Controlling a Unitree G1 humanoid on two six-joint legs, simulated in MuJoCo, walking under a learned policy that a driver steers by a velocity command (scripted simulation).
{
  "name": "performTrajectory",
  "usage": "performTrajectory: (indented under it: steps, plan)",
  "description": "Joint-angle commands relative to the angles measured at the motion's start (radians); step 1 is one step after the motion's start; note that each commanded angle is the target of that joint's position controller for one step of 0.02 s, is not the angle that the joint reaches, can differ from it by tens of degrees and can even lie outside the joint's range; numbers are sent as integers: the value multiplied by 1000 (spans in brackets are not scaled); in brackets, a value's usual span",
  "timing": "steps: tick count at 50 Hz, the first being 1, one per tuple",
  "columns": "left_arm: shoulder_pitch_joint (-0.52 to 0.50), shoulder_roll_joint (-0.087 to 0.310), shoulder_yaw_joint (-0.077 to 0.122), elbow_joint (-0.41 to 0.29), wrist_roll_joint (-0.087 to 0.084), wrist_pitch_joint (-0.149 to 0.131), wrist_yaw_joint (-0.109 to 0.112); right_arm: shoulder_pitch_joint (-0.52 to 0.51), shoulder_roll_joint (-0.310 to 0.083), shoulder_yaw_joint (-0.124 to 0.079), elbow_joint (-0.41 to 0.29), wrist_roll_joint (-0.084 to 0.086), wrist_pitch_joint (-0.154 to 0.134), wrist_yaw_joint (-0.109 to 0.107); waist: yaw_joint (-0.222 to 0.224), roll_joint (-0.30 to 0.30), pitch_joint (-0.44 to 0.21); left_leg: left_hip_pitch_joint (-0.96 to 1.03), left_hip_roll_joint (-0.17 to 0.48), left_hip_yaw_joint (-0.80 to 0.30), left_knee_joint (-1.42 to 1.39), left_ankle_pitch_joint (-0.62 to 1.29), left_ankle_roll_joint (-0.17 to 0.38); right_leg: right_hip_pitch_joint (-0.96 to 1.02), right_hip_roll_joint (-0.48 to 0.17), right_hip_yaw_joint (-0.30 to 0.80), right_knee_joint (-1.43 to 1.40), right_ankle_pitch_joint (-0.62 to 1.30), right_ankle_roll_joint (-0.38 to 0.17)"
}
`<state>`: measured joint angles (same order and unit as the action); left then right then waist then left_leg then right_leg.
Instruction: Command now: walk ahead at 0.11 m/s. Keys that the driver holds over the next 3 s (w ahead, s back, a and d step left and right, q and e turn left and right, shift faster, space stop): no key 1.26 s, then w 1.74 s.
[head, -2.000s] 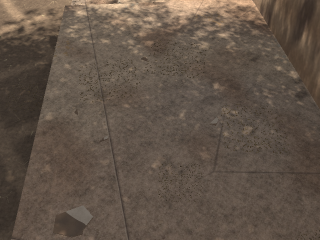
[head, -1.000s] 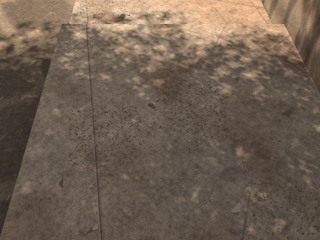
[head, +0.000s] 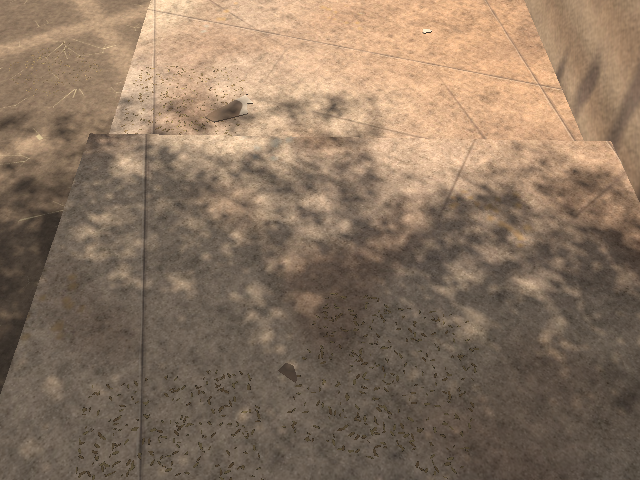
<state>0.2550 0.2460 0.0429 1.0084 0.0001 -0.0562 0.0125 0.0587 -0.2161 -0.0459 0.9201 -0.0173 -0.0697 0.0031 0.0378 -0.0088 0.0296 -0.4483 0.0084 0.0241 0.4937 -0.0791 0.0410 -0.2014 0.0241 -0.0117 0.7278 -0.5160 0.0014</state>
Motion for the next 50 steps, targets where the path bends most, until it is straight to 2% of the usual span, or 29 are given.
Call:
performTrajectory:
  steps: [1, 2, 3, 4, 6, 9, 10, 11, 12, 13, 14, 15, 19, 29, 37, 50]
  plan:
    - [74, 95, 17, -21, -22, 30, 11, 129, -121, -17, 1, 8, 13, -2, -48, 130, -239, 422, 313, -375, -132, 263, 232, -277, -58, 73, 322, -163, 30]
    - [40, 94, 22, -23, -16, 49, 21, 61, -122, -13, -14, 4, 16, -5, -34, 103, -167, 305, 287, -339, -181, 110, 204, -273, -76, 67, 289, -115, 38]
    - [35, 92, 25, -23, -7, 66, 31, 8, -127, -14, -25, -1, 19, -11, -13, 119, -139, 215, 264, -316, -222, -28, 177, -228, -97, 71, 236, -53, 43]
    - [44, 76, 23, -18, -5, 75, 37, -26, -130, -16, -29, -7, 26, -15, 3, 143, -116, 138, 231, -280, -252, -115, 157, -171, -95, 56, 168, -15, 45]
    - [68, 46, 18, 5, 0, 77, 41, -35, -121, -15, -24, -11, 35, -21, 10, 155, -116, 70, 190, -213, -267, -159, 145, -67, -78, 24, 49, 73, 38]
    - [92, 33, 17, 36, 10, 75, 31, -22, -114, -12, -1, 15, 44, -27, 28, 133, -121, 34, 155, -162, -255, -317, 109, 66, -50, -20, -166, 294, 11]
    - [80, 40, 17, 34, 23, 77, 27, 1, -100, -8, 12, 20, 46, -27, 23, 113, -100, 21, 136, -153, -253, -407, 71, 81, -57, -14, -220, 318, -6]
    - [61, 62, 16, 21, 31, 78, 26, 23, -95, -6, 23, 18, 47, -26, 7, 81, -57, 13, 115, -142, -235, -455, 31, 56, -99, 30, -281, 300, -29]
    - [37, 115, 25, 18, 21, 76, 29, 48, -103, -12, 24, 14, 51, -28, -36, 6, -7, 48, 64, -93, -215, -430, 2, -53, -115, 46, -304, 144, -53]
    - [22, 105, 25, 25, 12, 67, 27, 40, -99, -11, 24, 9, 53, -33, -37, -50, 19, 147, 34, -53, -166, -344, -15, -173, -109, 58, -349, 20, -58]
    - [3, 80, 18, 26, 13, 56, 27, 43, -92, -11, 29, 8, 52, -36, -46, -78, 24, 214, 31, -46, -124, -263, -14, -219, -110, 64, -386, 8, -44]
    - [-15, 74, 17, 28, 15, 45, 27, 56, -85, -10, 36, 9, 52, -38, -57, -97, 20, 249, 30, -39, -98, -202, -7, -227, -111, 65, -400, 39, -29]
    - [13, 63, 13, 43, 6, 21, 23, 76, -85, -11, 66, 10, 53, -34, -46, -47, -12, 263, 32, -33, -65, -56, 10, -144, -99, 51, -366, 197, -16]
    - [56, 50, 4, 62, 3, 31, 23, 86, -92, -12, 112, 19, 65, -35, -31, 7, -43, 291, 36, -30, -27, 110, 3, -58, -81, 24, -320, 398, -23]
    - [58, 37, 0, 68, 3, 38, 22, 86, -97, -13, 140, 21, 75, -42, -35, 3, -25, 297, 38, -32, -25, 111, -4, -47, -73, 15, -327, 417, -23]
    - [75, 28, -5, 79, 5, 39, 26, 87, -90, -13, 172, 20, 80, -47, -39, 1, 2, 294, 37, -32, -43, 49, -12, -58, -65, 8, -354, 338, -21]
